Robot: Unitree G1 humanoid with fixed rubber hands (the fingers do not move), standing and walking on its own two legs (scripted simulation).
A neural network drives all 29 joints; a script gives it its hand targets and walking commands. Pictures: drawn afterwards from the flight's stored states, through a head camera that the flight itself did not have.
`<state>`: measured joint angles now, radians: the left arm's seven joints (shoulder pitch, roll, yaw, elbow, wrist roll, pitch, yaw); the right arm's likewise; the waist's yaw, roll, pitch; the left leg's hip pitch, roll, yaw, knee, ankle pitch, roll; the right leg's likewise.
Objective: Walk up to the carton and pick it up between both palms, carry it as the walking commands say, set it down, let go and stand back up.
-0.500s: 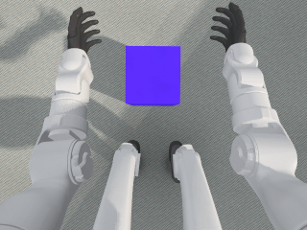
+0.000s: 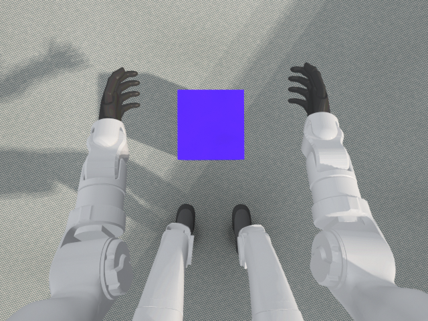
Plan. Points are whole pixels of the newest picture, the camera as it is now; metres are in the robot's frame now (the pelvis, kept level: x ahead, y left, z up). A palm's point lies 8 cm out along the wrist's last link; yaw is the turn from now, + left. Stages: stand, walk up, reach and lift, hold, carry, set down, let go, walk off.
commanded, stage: let go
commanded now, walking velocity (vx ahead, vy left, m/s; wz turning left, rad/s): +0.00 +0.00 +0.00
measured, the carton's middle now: (210, 129) +0.46 +0.02 -0.57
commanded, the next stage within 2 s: stand in 1.10 s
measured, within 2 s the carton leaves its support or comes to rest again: neither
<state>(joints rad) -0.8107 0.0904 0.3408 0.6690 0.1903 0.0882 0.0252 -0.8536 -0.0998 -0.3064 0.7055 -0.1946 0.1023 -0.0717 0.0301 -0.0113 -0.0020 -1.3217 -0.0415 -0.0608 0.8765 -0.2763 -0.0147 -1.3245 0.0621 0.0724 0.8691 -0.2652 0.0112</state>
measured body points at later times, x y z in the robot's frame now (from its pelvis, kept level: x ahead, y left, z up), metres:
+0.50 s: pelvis +0.05 +0.00 +0.07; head +0.17 +0.00 +0.50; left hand +0.27 +0.23 -0.02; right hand +0.28 -0.21 -0.03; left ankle +0.04 +0.12 -0.66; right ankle +0.04 -0.12 -0.66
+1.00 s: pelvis +0.06 +0.00 +0.08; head +0.07 +0.00 +0.53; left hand +0.23 +0.24 +0.00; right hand +0.24 -0.23 +0.00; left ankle +0.04 +0.12 -0.66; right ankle +0.04 -0.12 -0.66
